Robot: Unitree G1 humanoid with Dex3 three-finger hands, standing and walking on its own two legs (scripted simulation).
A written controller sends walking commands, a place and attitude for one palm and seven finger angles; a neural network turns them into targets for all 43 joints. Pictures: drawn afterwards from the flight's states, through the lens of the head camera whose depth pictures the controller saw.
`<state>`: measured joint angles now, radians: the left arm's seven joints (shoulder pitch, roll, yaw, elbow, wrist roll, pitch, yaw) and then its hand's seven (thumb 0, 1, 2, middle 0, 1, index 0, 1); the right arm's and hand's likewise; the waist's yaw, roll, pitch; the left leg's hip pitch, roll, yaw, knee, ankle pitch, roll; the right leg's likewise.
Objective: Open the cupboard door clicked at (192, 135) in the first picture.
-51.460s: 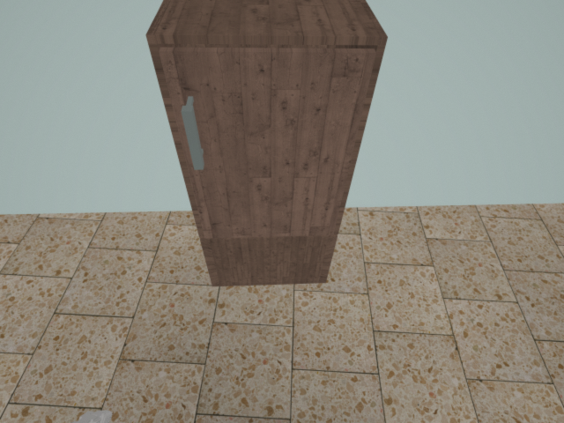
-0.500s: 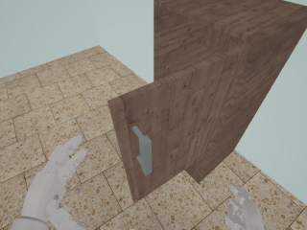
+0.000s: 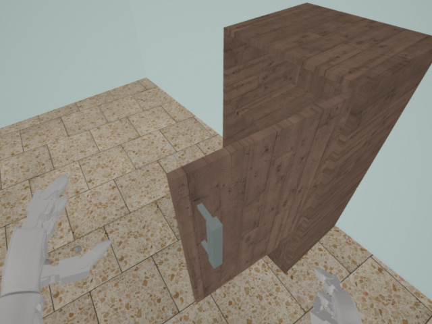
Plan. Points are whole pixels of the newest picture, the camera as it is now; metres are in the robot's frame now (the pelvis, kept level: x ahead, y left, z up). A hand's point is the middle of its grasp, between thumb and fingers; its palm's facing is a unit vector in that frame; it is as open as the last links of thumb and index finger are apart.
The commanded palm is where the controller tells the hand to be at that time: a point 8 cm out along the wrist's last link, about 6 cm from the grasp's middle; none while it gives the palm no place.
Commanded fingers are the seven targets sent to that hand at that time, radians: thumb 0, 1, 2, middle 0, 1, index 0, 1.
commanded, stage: draw the hand back to the body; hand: left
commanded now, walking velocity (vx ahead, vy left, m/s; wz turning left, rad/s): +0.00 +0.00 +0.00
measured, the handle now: (209, 236) +0.28 +0.05 +0.01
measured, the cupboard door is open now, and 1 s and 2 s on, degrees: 84 84 84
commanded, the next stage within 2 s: step back with the hand held close in 0.60 s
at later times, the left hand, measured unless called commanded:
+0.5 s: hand (74, 233) +0.19 +0.23 +0.15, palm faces +0.42 -0.81 -0.40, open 7.5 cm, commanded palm +0.14 +0.27 +0.17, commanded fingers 0.00 0.90 0.90 -0.20 -0.30 -0.20 -0.30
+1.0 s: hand (77, 237) +0.19 +0.22 +0.14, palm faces +0.31 -0.80 -0.51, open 7.4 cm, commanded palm +0.13 +0.27 +0.18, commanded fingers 0.00 0.90 0.90 -0.20 -0.30 -0.20 -0.30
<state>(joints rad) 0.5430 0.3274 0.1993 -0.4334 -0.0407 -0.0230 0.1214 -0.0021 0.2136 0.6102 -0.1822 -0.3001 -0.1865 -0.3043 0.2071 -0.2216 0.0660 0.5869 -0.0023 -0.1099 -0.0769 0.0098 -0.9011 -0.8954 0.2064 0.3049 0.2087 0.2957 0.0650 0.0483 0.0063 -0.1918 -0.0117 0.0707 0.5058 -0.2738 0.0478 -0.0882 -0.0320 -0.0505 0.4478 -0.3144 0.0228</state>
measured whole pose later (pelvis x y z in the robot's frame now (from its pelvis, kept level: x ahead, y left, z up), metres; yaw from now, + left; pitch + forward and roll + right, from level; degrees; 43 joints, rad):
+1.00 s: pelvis -0.02 -0.02 +0.00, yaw -2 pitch +0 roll -1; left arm 0.56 0.41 0.35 -0.46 -0.06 -0.10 0.10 0.01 0.89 0.90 -0.21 -0.30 -0.21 -0.30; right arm 0.14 -0.25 0.00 0.56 0.01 0.01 -0.10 0.01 -0.90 -0.90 0.21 0.30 0.21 0.30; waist 0.02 0.05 0.05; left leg -0.24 0.03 0.08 0.46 -0.21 0.01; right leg -0.15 0.01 -0.04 0.42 -0.26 -0.01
